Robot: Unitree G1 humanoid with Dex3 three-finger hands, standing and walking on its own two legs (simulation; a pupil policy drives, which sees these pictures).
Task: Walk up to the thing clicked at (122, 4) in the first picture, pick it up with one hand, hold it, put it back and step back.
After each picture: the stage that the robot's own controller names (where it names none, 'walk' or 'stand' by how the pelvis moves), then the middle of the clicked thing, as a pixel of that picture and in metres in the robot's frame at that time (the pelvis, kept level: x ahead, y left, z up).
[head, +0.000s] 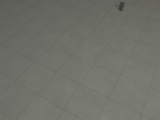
stand; (121, 6) +2.18 -0.59 -0.72
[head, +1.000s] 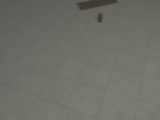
walk; (100, 18) +2.10 -0.13 -0.69
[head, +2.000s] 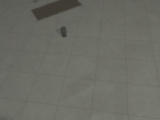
walk; (63, 31) +1.49 +0.26 -0.71
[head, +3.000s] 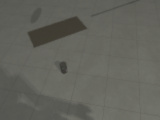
walk; (63, 67) +0.95 +0.25 -0.72
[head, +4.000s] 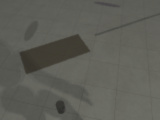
walk; (60, 107) +0.54 +0.20 -0.69
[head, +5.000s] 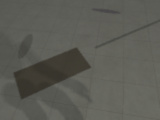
stand; out of the picture +0.30 +0.19 -0.70
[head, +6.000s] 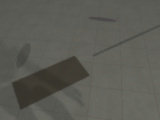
stand; out of the picture +0.27 +0.17 -0.72
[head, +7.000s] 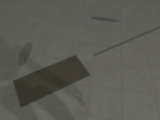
stand; out of the picture +0.28 +0.18 -0.73
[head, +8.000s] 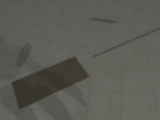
stand; out of the picture +0.26 +0.19 -0.73
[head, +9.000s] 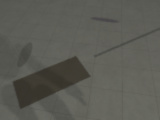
stand; out of the picture +0.26 +0.19 -0.73
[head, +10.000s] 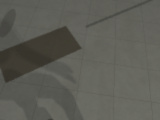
go down; out of the picture +0.29 +0.19 -0.65
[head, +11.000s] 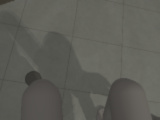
go down; (34, 81) +0.36 +0.21 -0.30
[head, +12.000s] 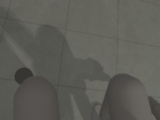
close in; (25, 78) +0.35 +0.21 -0.27
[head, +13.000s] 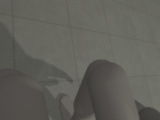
close; out of the picture +0.34 +0.24 -0.21
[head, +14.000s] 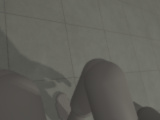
close; out of the picture +0.35 +0.25 -0.21
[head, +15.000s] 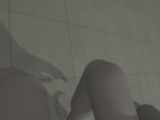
lift; out of the picture +0.34 +0.24 -0.22
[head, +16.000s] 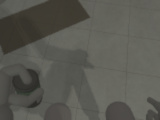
lift; (29, 89) +0.31 +0.18 -0.01
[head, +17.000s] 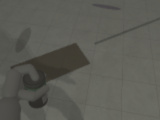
hold; (36, 89) +0.32 +0.17 +0.02
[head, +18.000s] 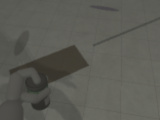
hold; (38, 92) +0.32 +0.17 +0.01
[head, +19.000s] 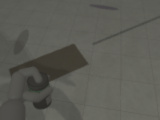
crouch; (40, 91) +0.32 +0.16 +0.01
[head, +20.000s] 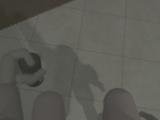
crouch; (32, 70) +0.38 +0.18 -0.08
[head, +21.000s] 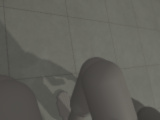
lower; out of the picture +0.39 +0.26 -0.22
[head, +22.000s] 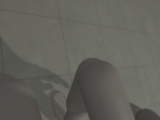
lower; out of the picture +0.39 +0.26 -0.22
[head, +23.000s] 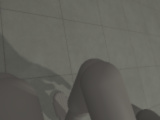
lower; out of the picture +0.38 +0.26 -0.22
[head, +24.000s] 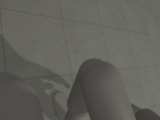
lower; out of the picture +0.38 +0.26 -0.22
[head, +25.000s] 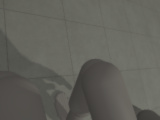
loosen; out of the picture +0.37 +0.25 -0.22
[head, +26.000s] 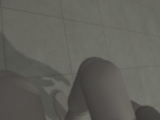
withdraw; out of the picture +0.35 +0.24 -0.22
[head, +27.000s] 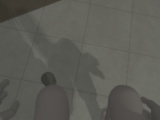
walk; (49, 80) +0.38 +0.18 -0.38
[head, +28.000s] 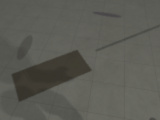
stand; out of the picture +0.30 +0.16 -0.66
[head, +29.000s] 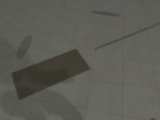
stand; out of the picture +0.32 +0.17 -0.66
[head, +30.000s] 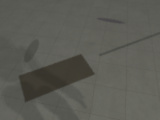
stand; out of the picture +0.32 +0.15 -0.71
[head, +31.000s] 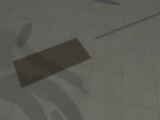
walk; out of the picture +0.34 +0.14 -0.70
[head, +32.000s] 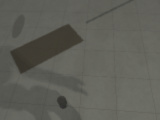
walk; (62, 102) +0.50 +0.20 -0.69
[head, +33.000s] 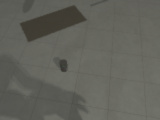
walk; (63, 65) +0.82 +0.18 -0.69
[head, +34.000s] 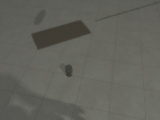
stand; (69, 70) +0.94 +0.15 -0.71
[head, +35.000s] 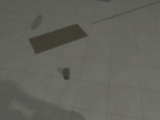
stand; (66, 73) +0.95 +0.18 -0.73
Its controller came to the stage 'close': yes
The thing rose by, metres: 0.72
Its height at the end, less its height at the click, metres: +0.00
